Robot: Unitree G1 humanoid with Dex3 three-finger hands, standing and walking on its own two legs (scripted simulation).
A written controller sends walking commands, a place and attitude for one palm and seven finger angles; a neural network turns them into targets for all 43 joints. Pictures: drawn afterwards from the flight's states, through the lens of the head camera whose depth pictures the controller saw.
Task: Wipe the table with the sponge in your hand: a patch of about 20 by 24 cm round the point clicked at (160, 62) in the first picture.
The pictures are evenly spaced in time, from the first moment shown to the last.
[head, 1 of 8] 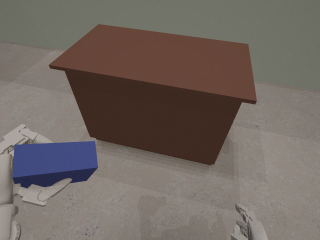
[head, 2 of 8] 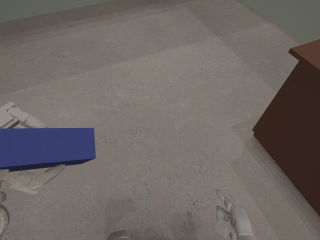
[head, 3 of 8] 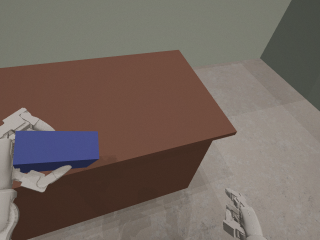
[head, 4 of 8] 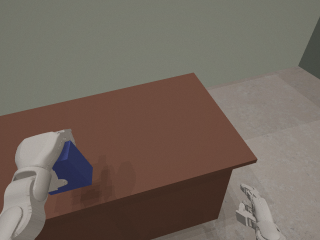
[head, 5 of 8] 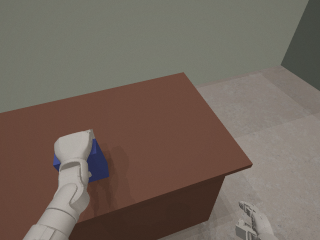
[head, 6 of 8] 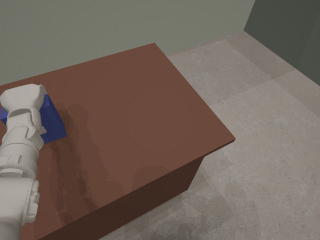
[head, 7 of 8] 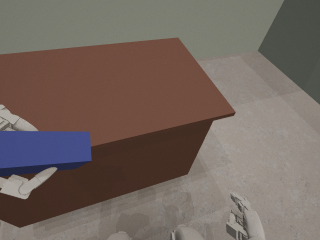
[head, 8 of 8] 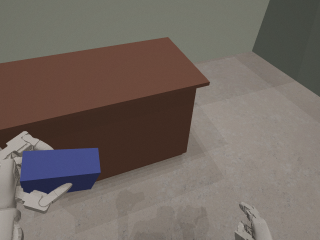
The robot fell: no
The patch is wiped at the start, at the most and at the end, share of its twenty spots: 0.00 1.00 1.00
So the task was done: yes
